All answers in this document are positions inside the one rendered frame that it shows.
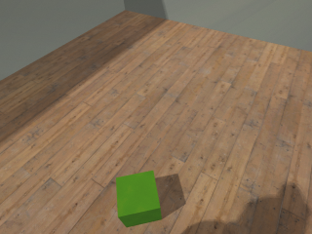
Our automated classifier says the carton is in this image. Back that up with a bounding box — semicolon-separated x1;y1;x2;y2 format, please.
116;171;162;227

